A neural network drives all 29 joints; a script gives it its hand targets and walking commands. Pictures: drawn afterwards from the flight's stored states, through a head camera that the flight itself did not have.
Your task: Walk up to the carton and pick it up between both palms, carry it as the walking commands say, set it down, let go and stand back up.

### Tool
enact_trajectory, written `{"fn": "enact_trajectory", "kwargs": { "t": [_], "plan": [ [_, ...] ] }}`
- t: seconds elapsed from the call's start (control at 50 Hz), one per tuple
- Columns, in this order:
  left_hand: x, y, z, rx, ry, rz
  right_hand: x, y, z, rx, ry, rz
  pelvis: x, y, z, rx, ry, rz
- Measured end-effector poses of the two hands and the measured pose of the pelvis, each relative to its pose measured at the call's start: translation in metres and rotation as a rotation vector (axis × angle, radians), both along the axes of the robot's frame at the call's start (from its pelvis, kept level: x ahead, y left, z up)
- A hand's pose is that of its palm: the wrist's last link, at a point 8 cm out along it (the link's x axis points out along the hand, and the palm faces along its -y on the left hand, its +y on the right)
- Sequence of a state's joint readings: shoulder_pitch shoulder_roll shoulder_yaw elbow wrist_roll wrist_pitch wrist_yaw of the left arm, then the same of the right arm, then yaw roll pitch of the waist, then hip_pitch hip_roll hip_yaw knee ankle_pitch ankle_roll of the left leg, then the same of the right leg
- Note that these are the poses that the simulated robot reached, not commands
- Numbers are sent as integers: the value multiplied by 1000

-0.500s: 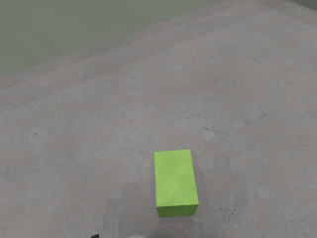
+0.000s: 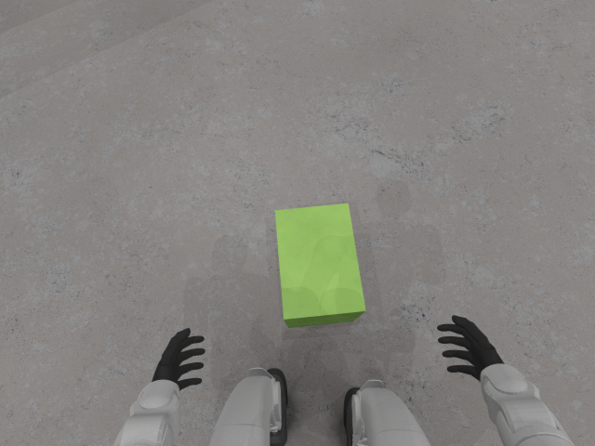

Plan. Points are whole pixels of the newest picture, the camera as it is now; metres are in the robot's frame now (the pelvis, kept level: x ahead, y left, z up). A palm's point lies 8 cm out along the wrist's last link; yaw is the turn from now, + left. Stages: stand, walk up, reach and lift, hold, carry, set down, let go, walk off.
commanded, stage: reach and lift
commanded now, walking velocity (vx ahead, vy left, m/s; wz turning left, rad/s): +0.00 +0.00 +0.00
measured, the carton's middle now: (316, 269) +0.45 -0.01 -0.61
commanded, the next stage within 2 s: none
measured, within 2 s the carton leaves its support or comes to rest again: neither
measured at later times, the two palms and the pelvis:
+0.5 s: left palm (193, 294) +0.31 +0.21 -0.17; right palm (444, 274) +0.34 -0.20 -0.16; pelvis -0.05 +0.00 -0.05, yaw +0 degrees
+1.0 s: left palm (214, 241) +0.41 +0.19 -0.21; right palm (422, 225) +0.44 -0.19 -0.21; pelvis -0.04 -0.01 -0.07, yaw +1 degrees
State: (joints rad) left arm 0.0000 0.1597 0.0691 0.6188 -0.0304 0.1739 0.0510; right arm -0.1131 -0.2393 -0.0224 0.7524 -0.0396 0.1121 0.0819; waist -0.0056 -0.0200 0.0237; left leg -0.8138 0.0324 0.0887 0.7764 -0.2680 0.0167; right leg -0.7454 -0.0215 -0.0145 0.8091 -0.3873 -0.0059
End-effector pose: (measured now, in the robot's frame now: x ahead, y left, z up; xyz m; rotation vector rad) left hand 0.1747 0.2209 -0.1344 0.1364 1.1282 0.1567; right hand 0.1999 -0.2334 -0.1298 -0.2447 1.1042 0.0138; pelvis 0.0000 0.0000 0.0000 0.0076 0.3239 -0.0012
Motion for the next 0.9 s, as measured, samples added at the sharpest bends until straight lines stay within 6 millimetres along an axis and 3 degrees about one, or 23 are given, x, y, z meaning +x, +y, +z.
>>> {"fn": "enact_trajectory", "kwargs": {
  "t": [0.16,0.36,0.62,0.82,0.9],
  "plan": [
    [28,-7,-7,-15,-108,16,36,0,-6,17,-95,-9,-28,-4,-16,5,29,1],
    [101,-18,-15,-23,-219,-6,91,19,-14,36,-163,0,-51,0,-34,-1,68,0],
    [160,-13,-59,-7,-306,76,176,39,-46,85,-295,-3,-48,5,-56,-7,269,0],
    [229,-29,-61,-31,-440,107,239,34,-47,109,-419,-2,-42,-2,-66,2,410,-5],
    [240,-29,-69,-18,-442,115,254,37,-55,136,-436,-1,-39,-7,-69,10,455,-5]
  ]
}}
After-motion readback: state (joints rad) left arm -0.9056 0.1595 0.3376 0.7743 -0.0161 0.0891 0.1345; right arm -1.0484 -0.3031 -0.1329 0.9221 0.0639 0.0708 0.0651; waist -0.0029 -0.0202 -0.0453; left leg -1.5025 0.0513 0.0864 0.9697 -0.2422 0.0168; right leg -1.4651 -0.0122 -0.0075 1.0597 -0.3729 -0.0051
